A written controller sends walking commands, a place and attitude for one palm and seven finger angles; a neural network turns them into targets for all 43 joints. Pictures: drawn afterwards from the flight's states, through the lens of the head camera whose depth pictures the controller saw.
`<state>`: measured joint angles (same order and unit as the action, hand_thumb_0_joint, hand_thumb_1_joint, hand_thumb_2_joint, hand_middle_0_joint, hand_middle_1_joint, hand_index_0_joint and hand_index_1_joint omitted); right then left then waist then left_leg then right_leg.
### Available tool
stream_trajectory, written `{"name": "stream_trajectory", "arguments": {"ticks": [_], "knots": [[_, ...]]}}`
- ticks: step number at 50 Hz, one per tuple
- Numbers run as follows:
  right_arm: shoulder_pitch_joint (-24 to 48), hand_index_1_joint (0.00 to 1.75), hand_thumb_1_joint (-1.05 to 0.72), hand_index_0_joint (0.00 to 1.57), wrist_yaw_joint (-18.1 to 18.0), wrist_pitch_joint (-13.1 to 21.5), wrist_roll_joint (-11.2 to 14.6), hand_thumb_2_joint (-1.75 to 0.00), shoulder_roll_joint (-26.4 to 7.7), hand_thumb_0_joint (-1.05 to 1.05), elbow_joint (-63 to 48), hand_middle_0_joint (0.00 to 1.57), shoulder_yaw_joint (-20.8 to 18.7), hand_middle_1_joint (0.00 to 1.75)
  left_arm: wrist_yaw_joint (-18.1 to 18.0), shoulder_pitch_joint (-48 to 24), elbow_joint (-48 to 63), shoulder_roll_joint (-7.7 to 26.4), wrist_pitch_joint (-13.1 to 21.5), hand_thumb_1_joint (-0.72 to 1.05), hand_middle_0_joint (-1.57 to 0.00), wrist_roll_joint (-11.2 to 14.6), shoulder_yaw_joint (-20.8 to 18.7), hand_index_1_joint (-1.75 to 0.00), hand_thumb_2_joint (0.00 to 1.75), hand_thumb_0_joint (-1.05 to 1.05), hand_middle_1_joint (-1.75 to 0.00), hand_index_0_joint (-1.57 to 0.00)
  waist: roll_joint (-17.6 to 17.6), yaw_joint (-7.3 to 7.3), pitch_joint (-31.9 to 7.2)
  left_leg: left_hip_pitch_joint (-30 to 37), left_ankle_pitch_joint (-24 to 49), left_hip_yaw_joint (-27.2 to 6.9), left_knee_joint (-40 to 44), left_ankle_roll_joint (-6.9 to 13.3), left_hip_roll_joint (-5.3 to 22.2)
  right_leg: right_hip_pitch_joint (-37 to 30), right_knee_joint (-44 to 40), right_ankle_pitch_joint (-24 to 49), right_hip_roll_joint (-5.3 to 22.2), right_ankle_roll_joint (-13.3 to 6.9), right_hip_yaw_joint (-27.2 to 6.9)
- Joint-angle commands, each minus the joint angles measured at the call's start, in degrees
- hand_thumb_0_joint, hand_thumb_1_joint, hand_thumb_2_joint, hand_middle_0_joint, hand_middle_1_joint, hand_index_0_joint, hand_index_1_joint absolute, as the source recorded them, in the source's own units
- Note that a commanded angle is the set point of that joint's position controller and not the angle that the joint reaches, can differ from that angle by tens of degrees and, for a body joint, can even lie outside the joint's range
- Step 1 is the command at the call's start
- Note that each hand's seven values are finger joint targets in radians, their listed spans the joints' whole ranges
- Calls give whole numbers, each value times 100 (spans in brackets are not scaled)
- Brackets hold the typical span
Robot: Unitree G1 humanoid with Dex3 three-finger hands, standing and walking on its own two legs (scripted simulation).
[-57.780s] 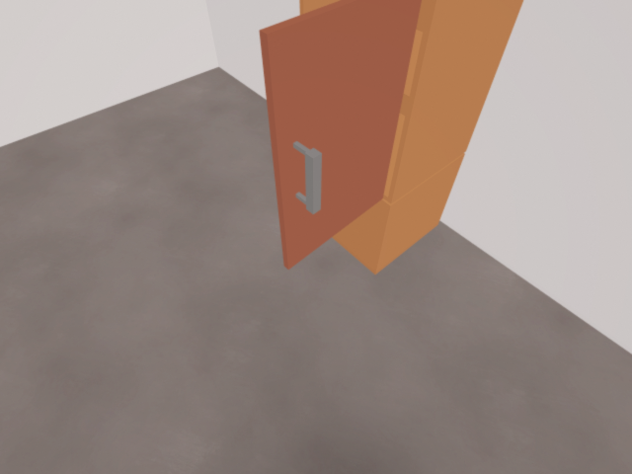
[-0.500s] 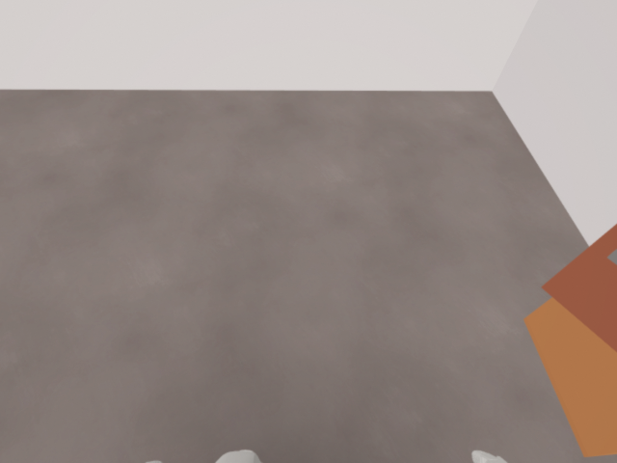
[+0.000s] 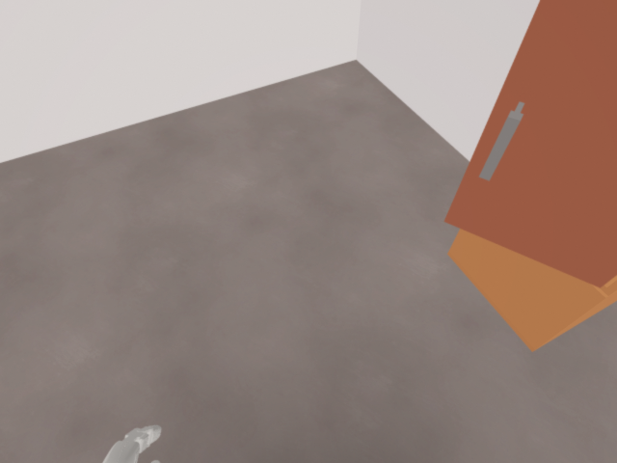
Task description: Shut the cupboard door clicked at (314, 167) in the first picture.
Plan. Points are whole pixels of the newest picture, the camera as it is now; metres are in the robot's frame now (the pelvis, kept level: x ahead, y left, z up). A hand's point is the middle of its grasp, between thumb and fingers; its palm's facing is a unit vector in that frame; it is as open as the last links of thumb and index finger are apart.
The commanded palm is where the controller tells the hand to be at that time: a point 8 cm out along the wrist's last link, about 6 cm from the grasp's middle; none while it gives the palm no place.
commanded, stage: turn to face it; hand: left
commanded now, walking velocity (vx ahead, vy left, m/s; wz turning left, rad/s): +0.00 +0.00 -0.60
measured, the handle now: (502, 142) +0.69 -0.35 -0.02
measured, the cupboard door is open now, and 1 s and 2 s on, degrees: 31 31 31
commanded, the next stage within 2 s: take the last steps up to it in 0.80 s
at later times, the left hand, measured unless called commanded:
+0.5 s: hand (169, 461) +0.14 +0.22 -0.17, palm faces -0.20 -0.96 -0.19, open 7.4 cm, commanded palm none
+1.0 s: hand (238, 405) +0.21 +0.13 -0.14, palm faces -0.47 -0.85 -0.25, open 7.4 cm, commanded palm none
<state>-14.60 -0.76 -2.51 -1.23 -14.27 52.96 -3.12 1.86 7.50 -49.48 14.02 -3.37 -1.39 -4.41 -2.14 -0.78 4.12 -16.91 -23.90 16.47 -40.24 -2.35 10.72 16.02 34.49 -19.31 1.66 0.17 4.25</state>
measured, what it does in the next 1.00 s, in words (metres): steps on the spot, turning right: left foot, then right foot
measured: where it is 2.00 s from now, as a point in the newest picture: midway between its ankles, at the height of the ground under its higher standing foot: (399, 457)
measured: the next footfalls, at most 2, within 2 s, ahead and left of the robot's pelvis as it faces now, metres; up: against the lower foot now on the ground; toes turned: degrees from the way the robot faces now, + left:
left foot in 0.42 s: +0.10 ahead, +0.12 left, +0.00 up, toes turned -10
right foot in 0.88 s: -0.01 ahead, -0.09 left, +0.00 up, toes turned -31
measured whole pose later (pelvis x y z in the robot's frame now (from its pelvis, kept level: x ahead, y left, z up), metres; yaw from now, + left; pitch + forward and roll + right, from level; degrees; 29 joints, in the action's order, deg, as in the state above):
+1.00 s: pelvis +0.03 +0.01 +0.01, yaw -28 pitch +1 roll +0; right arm -16.5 -1.4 -4.3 -1.2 -14.9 57.6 -3.4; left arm 0.1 8.5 -52.7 9.4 -1.9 -1.2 -1.9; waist -4.5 -2.3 2.5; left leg -23.6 -28.8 5.6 -56.5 -2.5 4.9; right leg 13.1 30.5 -18.4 -0.1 -1.4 3.1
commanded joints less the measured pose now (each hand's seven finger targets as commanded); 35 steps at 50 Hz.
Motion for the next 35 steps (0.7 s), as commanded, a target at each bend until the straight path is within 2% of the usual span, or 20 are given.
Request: {"name": "stream_trajectory", "arguments": {"ticks": [1,2,3,4,6,11,13,15,17,18,19,20,21,22,23,24,26,27,31,35], "knots": [[602,30,-90,20,-52,15,55,-90,-548,0,-847,20,-94,30,-233,1075,83,1494,164,90,-20,43,-277,-30,90,0,-30,-20,1346,510,-562,-1945,-1053,-1421,-2677,-165,-380,-1161,-1547,3618,2072,-1301,-2418],[564,30,-90,20,-84,26,44,-90,-469,0,-792,20,-82,30,-295,686,166,1302,191,90,-20,12,-292,-30,90,0,-30,-20,1673,319,-580,-2325,-778,-1562,-2777,-201,-371,-1470,-1444,3624,1717,-1219,-2357],[555,30,-90,20,-84,39,28,-90,-588,0,-675,20,-97,30,-300,487,207,1115,210,90,-20,46,-218,-30,90,0,-30,-20,1652,255,-595,-2299,-402,-1631,-2841,-267,-340,-1515,-1333,3810,1477,-1104,-2074],[535,30,-90,20,-60,31,22,-90,-619,0,-629,20,-119,30,-291,382,240,967,229,90,-20,72,-155,-30,90,0,-30,-20,1500,179,-577,-2100,-88,-1650,-2798,-314,-334,-1322,-1285,3942,1280,-1019,-1764],[402,30,-90,20,-22,15,26,-90,-561,0,-546,20,-105,30,-276,297,280,911,265,90,-20,68,-139,-30,90,0,-30,-20,1147,75,-723,-1766,251,-1584,-2552,-351,-424,-1156,-1245,3873,1063,-931,-1488],[588,30,-90,20,-25,10,29,-90,-503,0,-661,20,-108,30,-242,464,236,988,275,90,-20,21,-163,-30,90,0,-30,-20,827,142,-684,-1613,234,-1585,-1887,-381,-622,-1007,-1370,3015,1063,-1094,-1950],[703,30,-90,20,-38,40,41,-90,-481,0,-740,20,-93,30,-239,502,227,1039,258,90,-20,4,-194,-30,90,0,-30,-20,928,187,-664,-1546,85,-1560,-1430,-374,-673,-1044,-1305,3032,1090,-1174,-2154],[779,30,-90,20,-57,85,69,-90,-459,0,-800,20,-80,30,-240,488,213,1079,235,90,-20,-16,-217,-30,90,0,-30,-20,1039,208,-663,-1165,-52,-1564,-777,-324,-762,-849,-1167,3137,1103,-1191,-2396],[525,30,-90,20,-81,129,98,-90,-446,0,-752,20,-80,30,-239,334,225,1116,207,90,-20,-15,-238,-30,90,0,-30,-20,1146,95,-728,-564,130,-1516,111,-271,-885,-644,-905,3307,1020,-1055,-2475],[282,30,-90,20,-95,156,105,-90,-444,0,-664,20,-74,30,-234,225,231,1084,188,90,-20,12,-232,-30,90,0,-30,-20,1081,-28,-812,-100,631,-1491,749,-248,-955,-478,-691,3223,830,-862,-2404],[57,30,-90,20,-116,196,105,-90,-556,0,-593,20,-84,30,-226,153,256,985,159,90,-20,65,-208,-30,90,0,-30,-20,922,-137,-848,718,1336,-1501,1508,-212,-868,60,-427,2760,557,-587,-2244],[-125,30,-90,20,-133,269,49,-90,-970,0,-564,20,-139,30,-210,304,317,653,128,90,-20,116,-150,-30,90,0,-30,-20,-213,-154,-1075,1476,1875,-2407,2151,53,127,765,275,1291,-107,-239,-1701],[-242,30,-90,20,-124,255,11,-90,-1436,0,-621,20,-238,30,-165,480,362,425,133,90,-20,130,-88,-30,90,0,-30,-20,-1584,-124,-1167,1754,3030,-3565,2163,683,1444,1467,1669,-1462,-581,71,-869],[-285,30,-90,20,-143,206,-51,-90,-1448,0,-669,20,-191,30,-171,364,384,589,104,90,-20,69,-119,-30,90,0,-30,-20,-1225,-208,-1018,1212,3117,-3604,2143,1118,1740,1357,2707,-1817,-362,84,-847],[21,30,-90,20,-174,223,-70,-90,-1155,0,-673,20,-115,30,-157,404,258,646,45,90,-20,-3,-173,-30,90,0,-30,-20,-1069,-45,-767,842,2905,-3227,2312,993,1436,1481,3171,-1396,-216,187,-970],[252,30,-90,20,-198,246,-67,-90,-1009,0,-762,20,-74,30,-106,389,192,687,34,90,-20,-13,-216,-30,90,0,-30,-20,-970,34,-552,681,2939,-2928,2307,967,1215,1551,3452,-1127,-152,232,-871],[400,30,-90,20,-207,270,-60,-90,-858,0,-813,20,-15,30,-26,415,141,599,26,90,-20,-6,-198,-30,90,0,-30,-20,-745,111,-522,852,3325,-2164,2127,908,875,1627,3538,-736,-27,295,-679],[271,30,-90,20,-213,279,-62,-90,-839,0,-747,20,-25,30,-19,397,129,529,12,90,-20,5,-175,-30,90,0,-30,-20,-644,74,-625,1110,3681,-1938,2034,872,755,1638,3465,-623,-55,325,-631],[-114,30,-90,20,-207,296,-22,-90,-802,0,-519,20,-57,30,-18,282,128,401,-9,90,-20,19,-126,-30,90,0,-30,-20,-645,-40,-822,1603,4060,-1641,1935,979,804,1644,2975,-431,30,366,-442],[-273,30,-90,20,-156,265,-54,-90,-888,0,-313,20,-126,30,-32,8,196,253,-11,90,-20,19,-48,-30,90,0,-30,-20,-761,-145,-776,1507,3858,-1468,1909,1054,928,1215,1907,-613,51,299,-211]]}}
